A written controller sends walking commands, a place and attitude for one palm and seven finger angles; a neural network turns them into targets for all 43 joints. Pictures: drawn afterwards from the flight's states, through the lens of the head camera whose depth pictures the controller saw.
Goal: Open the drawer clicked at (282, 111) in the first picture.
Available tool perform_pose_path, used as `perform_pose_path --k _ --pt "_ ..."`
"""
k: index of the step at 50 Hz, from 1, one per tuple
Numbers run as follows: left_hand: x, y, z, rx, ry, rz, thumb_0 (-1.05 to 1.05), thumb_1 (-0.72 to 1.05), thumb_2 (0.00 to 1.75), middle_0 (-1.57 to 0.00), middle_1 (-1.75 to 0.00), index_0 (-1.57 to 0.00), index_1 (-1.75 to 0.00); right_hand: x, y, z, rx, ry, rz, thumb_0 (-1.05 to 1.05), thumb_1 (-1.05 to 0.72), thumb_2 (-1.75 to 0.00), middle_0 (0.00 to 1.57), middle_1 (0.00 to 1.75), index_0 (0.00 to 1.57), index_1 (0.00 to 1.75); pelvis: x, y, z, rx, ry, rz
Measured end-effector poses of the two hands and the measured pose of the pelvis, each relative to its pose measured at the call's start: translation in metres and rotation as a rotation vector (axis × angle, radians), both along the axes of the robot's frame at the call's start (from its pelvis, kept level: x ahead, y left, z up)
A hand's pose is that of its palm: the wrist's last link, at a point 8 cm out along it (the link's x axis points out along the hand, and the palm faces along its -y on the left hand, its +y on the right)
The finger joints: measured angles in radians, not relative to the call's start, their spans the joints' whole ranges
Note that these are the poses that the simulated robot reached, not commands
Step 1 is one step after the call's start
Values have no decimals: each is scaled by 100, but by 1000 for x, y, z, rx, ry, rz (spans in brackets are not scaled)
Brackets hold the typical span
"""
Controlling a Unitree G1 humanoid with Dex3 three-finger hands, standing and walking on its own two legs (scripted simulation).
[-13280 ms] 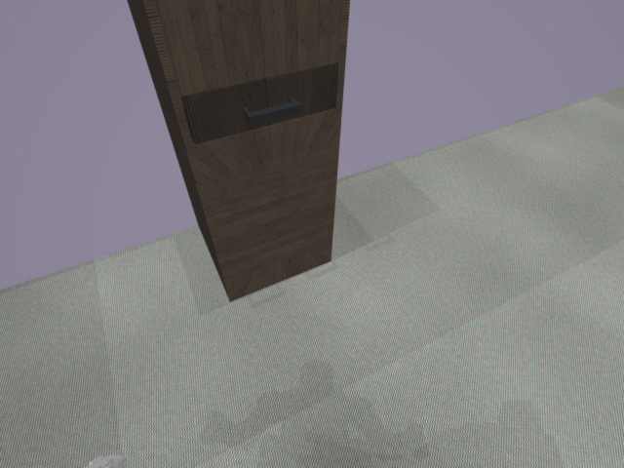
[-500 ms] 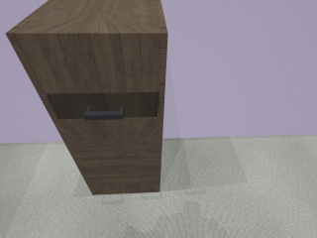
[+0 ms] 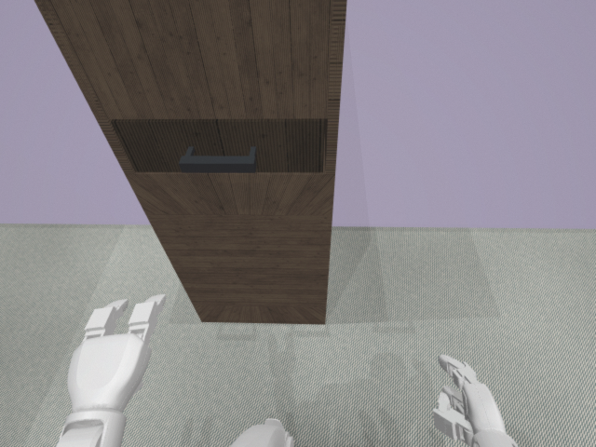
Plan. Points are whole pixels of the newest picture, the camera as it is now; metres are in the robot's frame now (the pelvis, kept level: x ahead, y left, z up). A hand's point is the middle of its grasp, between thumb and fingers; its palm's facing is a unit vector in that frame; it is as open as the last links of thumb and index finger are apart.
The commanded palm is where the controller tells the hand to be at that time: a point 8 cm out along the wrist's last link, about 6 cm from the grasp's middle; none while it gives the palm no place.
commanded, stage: raise the hand with hooked fingers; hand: left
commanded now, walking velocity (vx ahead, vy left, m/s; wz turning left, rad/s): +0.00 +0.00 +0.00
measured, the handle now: (220, 157) +0.58 +0.23 +0.05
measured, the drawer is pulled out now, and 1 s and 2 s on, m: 0.00 0.00 0.00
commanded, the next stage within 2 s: move the hooked fingers above the handle in 1.56 s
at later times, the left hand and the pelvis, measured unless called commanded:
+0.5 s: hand (139, 298) +0.28 +0.26 +0.05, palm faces +0.04 -0.11 -0.99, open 11.1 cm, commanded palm +0.25 +0.26 +0.12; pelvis +0.06 +0.00 +0.02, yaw +1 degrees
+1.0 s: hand (150, 216) +0.35 +0.24 +0.13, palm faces +0.11 -0.09 -0.99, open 13.6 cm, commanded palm +0.33 +0.24 +0.19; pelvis +0.07 -0.01 +0.04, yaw +2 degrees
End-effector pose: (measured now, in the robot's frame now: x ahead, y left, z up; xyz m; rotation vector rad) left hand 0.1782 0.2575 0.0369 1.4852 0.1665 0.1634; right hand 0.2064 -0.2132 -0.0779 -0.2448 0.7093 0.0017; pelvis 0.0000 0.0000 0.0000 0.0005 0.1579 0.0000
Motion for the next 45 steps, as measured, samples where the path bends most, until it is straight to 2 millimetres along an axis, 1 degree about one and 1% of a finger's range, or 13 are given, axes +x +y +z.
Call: perform_pose_path --k 3,6,8,11,14,16,19,23,27,31,36,45 --pt "-4 -5 -5 -9 -17 8 1 62 78 -23 -47 -23 -47 12 10 -4 8 -2 13 1 -90 -90 20 30 20 30 2 -2 -7 -10 -5 8" --pt "-3 -3 -1 -9 -48 39 1 55 75 -24 -52 -24 -52 21 16 -5 2 2 25 1 -90 -89 20 30 20 30 7 -5 -8 -21 -20 22" --pt "2 1 6 3 -64 63 0 50 73 -25 -55 -25 -55 26 19 -4 -7 12 35 1 -90 -89 20 30 20 30 12 -6 -6 -25 -29 29" --pt "15 9 18 9 -67 101 0 43 70 -26 -59 -26 -59 33 20 1 -13 26 38 1 -90 -89 21 30 20 30 22 -8 0 -28 -41 35" --pt "32 14 31 -1 -49 120 0 36 67 -26 -64 -26 -64 40 17 7 -17 34 31 1 -90 -89 21 30 20 30 33 -8 8 -26 -47 34" --pt "43 13 40 -13 -33 111 1 31 65 -27 -67 -27 -67 45 13 13 -21 35 23 1 -90 -89 21 30 20 30 41 -7 14 -23 -47 29" --pt "57 9 50 -29 -14 74 1 24 62 -27 -71 -27 -71 51 4 20 -30 38 8 1 -90 -89 21 30 20 30 51 -6 20 -17 -46 19" --pt "70 2 62 -36 -14 15 0 15 58 -28 -77 -28 -77 59 -9 26 -47 45 -13 1 -90 -89 21 30 20 30 60 -5 24 -12 -41 11" --pt "80 0 73 -24 -52 -2 0 6 54 -28 -83 -28 -83 63 -19 26 -58 62 -27 1 -90 -90 20 30 20 30 66 -5 25 -10 -36 13" --pt "91 2 84 -17 -91 25 0 -3 51 -29 -89 -29 -89 64 -21 23 -49 84 -36 1 -90 -90 20 30 20 30 69 -5 27 -8 -41 20" --pt "107 -1 97 -19 -96 43 0 -14 46 -30 -97 -30 -97 64 -15 22 -21 107 -37 1 -90 -90 20 30 20 30 73 -7 31 -4 -60 24" --pt "135 -14 132 -6 -102 -12 0 -35 37 -31 -110 -31 -110 64 -2 25 35 114 -26 1 -90 -90 20 30 20 30 75 -10 40 5 -98 23"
